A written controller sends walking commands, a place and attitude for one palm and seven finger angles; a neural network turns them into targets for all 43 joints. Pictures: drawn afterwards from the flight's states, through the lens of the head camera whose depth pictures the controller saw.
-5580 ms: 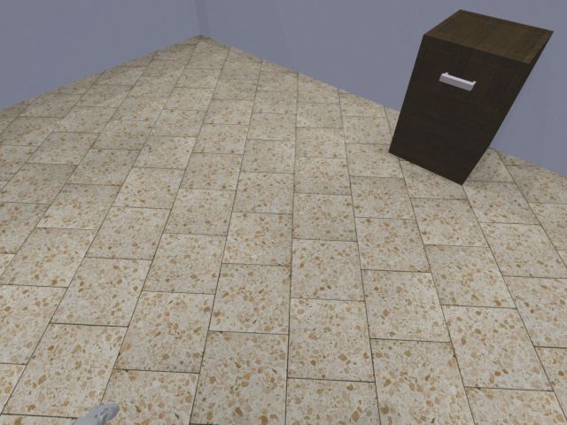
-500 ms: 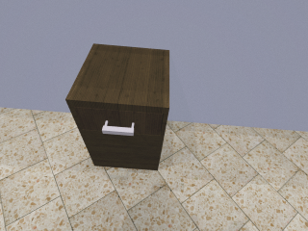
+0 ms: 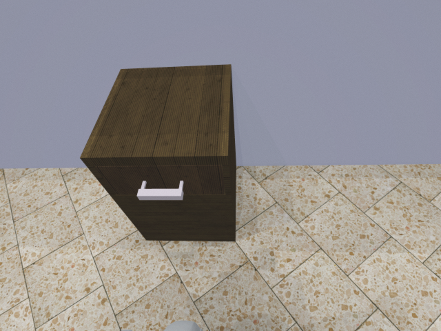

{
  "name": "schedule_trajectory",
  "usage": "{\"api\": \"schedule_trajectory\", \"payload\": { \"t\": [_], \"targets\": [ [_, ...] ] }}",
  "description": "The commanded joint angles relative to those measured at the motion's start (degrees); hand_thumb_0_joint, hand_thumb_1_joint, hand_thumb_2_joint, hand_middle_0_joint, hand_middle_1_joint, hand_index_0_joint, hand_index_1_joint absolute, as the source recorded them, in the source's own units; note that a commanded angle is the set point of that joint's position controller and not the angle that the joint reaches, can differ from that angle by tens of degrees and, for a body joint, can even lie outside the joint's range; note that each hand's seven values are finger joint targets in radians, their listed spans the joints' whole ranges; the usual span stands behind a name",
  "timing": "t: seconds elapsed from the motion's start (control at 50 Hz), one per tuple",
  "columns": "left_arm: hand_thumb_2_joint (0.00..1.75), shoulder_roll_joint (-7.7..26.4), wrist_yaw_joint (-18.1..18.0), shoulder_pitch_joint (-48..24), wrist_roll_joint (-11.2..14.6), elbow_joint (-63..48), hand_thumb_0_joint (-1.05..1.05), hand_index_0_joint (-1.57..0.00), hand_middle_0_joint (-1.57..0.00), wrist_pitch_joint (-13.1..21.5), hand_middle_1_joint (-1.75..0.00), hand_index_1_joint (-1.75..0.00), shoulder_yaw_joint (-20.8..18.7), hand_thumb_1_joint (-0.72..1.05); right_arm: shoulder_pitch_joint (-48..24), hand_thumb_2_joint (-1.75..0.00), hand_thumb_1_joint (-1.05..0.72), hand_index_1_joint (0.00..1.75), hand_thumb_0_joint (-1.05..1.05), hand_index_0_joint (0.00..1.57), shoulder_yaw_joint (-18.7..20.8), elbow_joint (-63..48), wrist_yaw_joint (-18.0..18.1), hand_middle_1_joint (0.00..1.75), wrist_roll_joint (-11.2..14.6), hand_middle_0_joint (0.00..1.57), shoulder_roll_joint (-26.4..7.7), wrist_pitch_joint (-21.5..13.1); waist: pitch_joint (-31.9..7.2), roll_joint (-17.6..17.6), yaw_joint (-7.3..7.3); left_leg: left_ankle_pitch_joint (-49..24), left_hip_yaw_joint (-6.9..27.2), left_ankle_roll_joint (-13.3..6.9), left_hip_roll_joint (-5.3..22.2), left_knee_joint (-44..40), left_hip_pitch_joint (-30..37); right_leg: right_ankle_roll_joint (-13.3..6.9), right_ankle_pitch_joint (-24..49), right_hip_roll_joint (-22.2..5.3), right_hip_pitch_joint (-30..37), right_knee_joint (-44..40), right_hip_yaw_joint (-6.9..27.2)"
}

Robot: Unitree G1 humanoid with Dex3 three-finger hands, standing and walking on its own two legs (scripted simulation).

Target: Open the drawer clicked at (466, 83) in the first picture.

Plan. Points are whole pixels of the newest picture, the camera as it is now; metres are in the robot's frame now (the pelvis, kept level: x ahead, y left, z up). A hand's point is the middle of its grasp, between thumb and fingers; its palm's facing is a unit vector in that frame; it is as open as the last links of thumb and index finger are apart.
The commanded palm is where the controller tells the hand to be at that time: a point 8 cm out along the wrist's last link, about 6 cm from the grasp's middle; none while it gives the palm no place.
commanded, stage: come to a stop and stand still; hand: left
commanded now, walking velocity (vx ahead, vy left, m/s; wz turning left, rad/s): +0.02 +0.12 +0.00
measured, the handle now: (161, 188) +0.53 +0.24 -0.25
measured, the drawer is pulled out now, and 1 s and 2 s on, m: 0.00 0.00 0.00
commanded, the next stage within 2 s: look again from close up in 0.86 s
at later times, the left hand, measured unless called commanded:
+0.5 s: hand out of the picture -0.07 +0.22 -0.18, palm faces +0.06 -0.98 -0.21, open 7.4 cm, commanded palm none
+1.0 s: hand out of the picture -0.06 +0.20 -0.17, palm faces +0.01 -0.98 -0.19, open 7.3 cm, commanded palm none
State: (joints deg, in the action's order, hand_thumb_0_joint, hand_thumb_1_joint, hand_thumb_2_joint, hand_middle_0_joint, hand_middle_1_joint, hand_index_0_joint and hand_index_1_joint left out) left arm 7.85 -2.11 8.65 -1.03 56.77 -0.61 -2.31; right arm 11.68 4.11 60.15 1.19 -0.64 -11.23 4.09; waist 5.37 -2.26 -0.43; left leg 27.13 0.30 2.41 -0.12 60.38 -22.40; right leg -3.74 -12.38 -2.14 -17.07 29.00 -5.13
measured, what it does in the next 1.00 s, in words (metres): steps on the spot: left foot, then right foot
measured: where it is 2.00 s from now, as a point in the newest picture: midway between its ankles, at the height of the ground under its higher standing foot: outside the picture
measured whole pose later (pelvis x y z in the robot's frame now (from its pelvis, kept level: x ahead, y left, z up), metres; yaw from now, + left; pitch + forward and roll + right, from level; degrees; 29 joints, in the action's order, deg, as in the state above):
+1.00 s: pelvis -0.06 +0.03 +0.00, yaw -1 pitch +0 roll -1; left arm 7.4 -2.3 15.9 -0.4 64.9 1.3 0.1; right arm 18.1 -0.2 64.8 1.4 -0.6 -7.5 0.5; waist 2.0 -1.4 -0.4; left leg 15.3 -0.4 1.5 2.8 26.6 -11.4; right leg -1.4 -13.2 1.3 -10.6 24.2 -2.3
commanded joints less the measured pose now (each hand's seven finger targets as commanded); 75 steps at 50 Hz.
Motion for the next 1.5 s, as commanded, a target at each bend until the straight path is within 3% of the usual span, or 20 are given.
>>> {"api": "schedule_trajectory", "payload": {
  "t": [0.0,0.1,0.2,0.22,0.26,0.32,0.36,0.4,0.46,0.5,0.54,0.74,0.92,0.94,0.96,1.02,1.1,1.18,1.22,1.48],
  "targets": [
    [0.9,11.5,-1.0,5.6,-0.6,-1.6,0.0,-0.2,-0.2,0.6,-0.3,-0.3,-3.2,0.9,2.1,-0.9,-0.9,0.3,0.0,0.2,0.3,-3.4,-0.2,0.3,-0.2,0.2,-2.6,-0.9,-10.3,10.4,2.77,0.0,1.3,0.7,1.2,-4.8,-2.6,-7.5,27.8,-16.5,13.8,-9.4,15.6],
    [0.9,12.7,-0.3,6.2,-1.0,-0.8,0.0,-0.2,-0.2,0.3,-0.3,-0.3,-3.3,0.9,1.4,-0.9,-0.9,0.3,0.0,0.2,-0.4,-4.1,-0.5,0.3,0.1,0.2,-2.3,-1.5,-8.8,12.9,3.26,0.1,-0.8,-0.4,0.8,-16.9,3.0,-6.9,11.9,-15.1,10.2,-13.0,17.1],
    [0.9,11.8,0.1,2.7,-0.4,-0.1,0.0,-0.2,-0.2,-0.4,-0.3,-0.3,-2.6,0.9,8.9,-0.9,-0.9,0.3,0.0,0.2,-1.2,-1.3,-0.3,0.3,0.2,0.2,-1.9,-2.7,-7.5,10.7,-0.73,-11.9,-2.8,-1.9,0.3,-36.9,18.1,-1.2,-9.4,-9.6,-1.7,-13.2,13.4],
    [0.9,10.3,0.2,2.6,-0.1,-0.1,0.0,-0.2,-0.2,-0.7,-0.3,-0.3,-2.1,0.9,9.3,-0.9,-0.9,0.3,0.0,0.2,-1.4,-0.9,-0.2,0.3,0.0,0.2,-3.0,-3.0,-5.6,5.7,-0.84,-10.2,-0.7,-2.6,2.2,-40.2,18.7,0.6,-13.2,-6.8,-5.3,-10.9,11.7],
    [0.9,6.9,0.7,3.6,0.3,-0.2,0.0,-0.2,-0.2,-1.2,-0.3,-0.3,-1.3,0.9,5.2,-0.9,-0.9,0.3,0.0,0.2,-0.9,-3.1,0.0,0.3,-0.9,0.2,-7.6,-3.1,0.0,-8.0,0.7,6.6,13.2,-6.9,13.9,-52.8,3.6,3.7,-8.7,-0.4,-2.6,-0.1,3.7],
    [0.9,5.9,1.0,7.2,-0.9,2.8,0.0,-0.2,-0.2,-1.6,-0.3,-0.3,-1.0,0.9,-3.4,-0.9,-0.9,0.3,0.0,0.2,-1.7,-4.4,0.3,0.3,-0.6,0.2,-7.2,-3.3,2.7,-12.1,3.84,9.2,11.1,-8.4,13.6,-56.4,-9.0,4.2,-5.8,-0.1,5.4,12.6,3.1],
    [0.9,5.6,1.1,10.1,-0.6,4.2,0.0,-0.2,-0.2,-1.3,-0.3,-0.3,-0.6,0.9,-3.3,-0.9,-0.9,0.3,0.0,0.2,-2.2,-3.8,0.7,0.3,-0.4,0.2,-6.2,-3.4,3.3,-11.7,4.15,1.2,7.8,-8.5,11.5,-53.3,-5.0,4.0,-6.6,0.0,2.8,14.5,4.4],
    [0.9,5.2,1.0,10.0,-0.3,4.8,0.0,-0.2,-0.2,-0.4,-0.3,-0.3,0.1,0.9,-0.1,-0.9,-0.9,0.3,0.0,0.2,-2.3,-2.5,0.9,0.3,-0.3,0.2,-5.6,-3.7,2.8,-6.4,3.11,-6.3,6.5,-8.2,10.6,-49.0,2.3,4.1,-6.4,-0.6,0.9,5.8,4.7],
    [0.9,6.6,0.4,11.9,0.1,6.6,0.0,-0.2,-0.2,1.4,-0.3,-0.3,0.8,0.9,4.7,-0.9,-0.9,0.3,0.0,0.2,-2.8,-0.5,1.1,0.3,0.4,0.2,-3.0,-4.5,-2.0,2.4,1.22,-22.6,2.8,-4.7,5.6,-38.2,9.6,3.1,11.6,-4.2,6.0,-9.0,11.2],
    [0.9,7.5,0.1,11.6,0.4,6.9,0.0,-0.2,-0.2,1.9,-0.3,-0.3,0.9,0.9,6.3,-0.9,-0.9,0.3,0.0,0.2,-2.8,0.2,0.9,0.3,0.6,0.2,-2.4,-4.9,-7.0,2.3,-0.02,-29.6,1.8,-3.8,5.0,-37.0,14.5,2.2,21.8,-5.8,8.1,-6.8,10.6],
    [0.9,6.9,-0.1,11.8,0.6,7.7,0.0,-0.2,-0.2,2.5,-0.3,-0.3,1.0,0.9,6.7,-0.9,-0.9,0.3,0.0,0.2,-2.8,1.2,1.2,0.3,0.5,0.2,-3.3,-4.9,-12.0,9.7,-0.1,-29.2,0.8,-2.9,5.7,-35.8,17.2,1.8,26.1,-5.4,10.6,-6.1,9.8],
    [0.9,5.3,0.0,10.7,0.7,8.3,0.0,-0.2,-0.2,1.2,-0.3,-0.3,1.2,0.9,7.6,-0.9,-0.9,0.3,0.0,0.2,-3.7,4.1,1.1,0.3,0.0,0.2,-1.1,-4.1,2.2,1.4,0.61,-15.8,1.5,-2.7,5.0,-41.3,11.1,2.1,-2.0,-3.2,3.0,-12.5,10.0],
    [0.9,4.8,0.1,10.7,0.7,7.7,0.0,-0.2,-0.2,1.2,-0.3,-0.3,0.9,0.9,10.0,-0.9,-0.9,0.3,0.0,0.2,-3.5,4.2,1.2,0.3,-0.1,0.2,-0.6,-4.5,0.0,1.8,0.65,-15.5,1.9,-2.8,5.3,-41.5,10.8,2.0,-1.3,-2.8,4.7,-11.7,9.5],
    [0.9,7.2,-2.2,15.2,-0.2,8.7,0.0,-0.2,-0.2,3.4,-0.3,-0.3,1.4,0.9,2.5,-0.9,-0.9,0.3,0.0,0.2,-3.5,0.4,0.2,0.3,0.2,0.2,-2.8,-5.8,1.4,3.9,3.38,-16.1,-1.1,-1.0,5.0,-28.2,4.8,3.3,25.7,-7.4,5.8,-9.2,12.4],
    [0.9,10.0,-1.7,13.1,0.0,5.8,0.0,-0.2,-0.2,3.8,-0.3,-0.3,0.9,0.9,6.9,-0.9,-0.9,0.3,0.0,0.2,-3.4,-1.5,0.0,0.3,0.1,0.2,0.3,-5.0,-4.6,5.0,-0.39,-6.3,-0.1,-1.8,3.3,-27.3,7.0,0.5,13.7,-11.0,6.0,-11.0,15.9],
    [0.9,7.6,-0.8,8.3,0.2,3.6,0.0,-0.2,-0.2,3.6,-0.3,-0.3,1.2,0.9,12.6,-0.9,-0.9,0.3,0.0,0.2,-3.7,-0.4,-0.4,0.3,-0.4,0.2,-0.2,-5.4,-6.7,2.5,-2.21,-14.6,1.2,-3.1,3.8,-31.7,10.0,-0.4,-4.6,-4.9,2.1,-7.5,9.9],
    [0.9,5.9,-0.4,9.8,0.3,3.5,0.0,-0.2,-0.2,2.6,-0.3,-0.3,1.7,0.9,11.6,-0.9,-0.9,0.3,0.0,0.2,-4.0,-1.3,0.0,0.3,-0.4,0.2,-1.8,-6.0,-2.4,-1.6,-0.39,-16.4,4.3,-4.3,5.9,-36.1,4.9,0.7,-3.8,-2.1,3.4,-3.8,7.6],
    [0.9,5.6,-0.2,11.2,0.4,3.7,0.0,-0.2,-0.2,2.3,-0.3,-0.3,2.0,0.9,11.0,-0.9,-0.9,0.3,0.0,0.2,-4.1,-1.5,0.4,0.3,-0.1,0.2,-2.4,-6.1,-0.4,2.6,0.3,-17.0,4.2,-4.7,5.7,-37.4,4.3,1.1,-0.3,-2.0,4.2,-3.5,7.6],
    [0.9,5.6,-0.2,11.2,0.3,3.6,0.0,-0.2,-0.2,2.1,-0.3,-0.3,2.0,0.9,11.0,-0.9,-0.9,0.3,0.0,0.2,-4.2,-1.2,0.4,0.3,-0.2,0.2,-2.6,-6.2,0.8,0.6,0.56,-16.7,4.6,-4.9,5.8,-38.5,3.9,1.3,-0.4,-1.8,4.1,-3.3,7.2],
    [0.9,6.5,0.0,11.8,0.4,4.5,0.0,-0.2,-0.2,2.2,-0.3,-0.3,1.7,0.9,9.6,-0.9,-0.9,0.3,0.0,0.2,-4.3,0.8,0.8,0.3,-0.1,0.2,-3.2,-6.4,-3.5,0.7,0.58,-25.8,2.9,-4.7,5.3,-37.0,10.2,1.9,8.5,-3.2,7.0,-3.4,6.7]
  ]
}}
